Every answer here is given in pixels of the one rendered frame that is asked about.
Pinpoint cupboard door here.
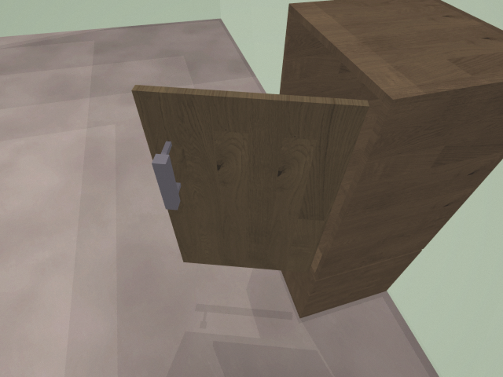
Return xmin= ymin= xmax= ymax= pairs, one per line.
xmin=131 ymin=85 xmax=369 ymax=273

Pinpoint handle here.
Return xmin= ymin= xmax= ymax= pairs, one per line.
xmin=152 ymin=141 xmax=181 ymax=210

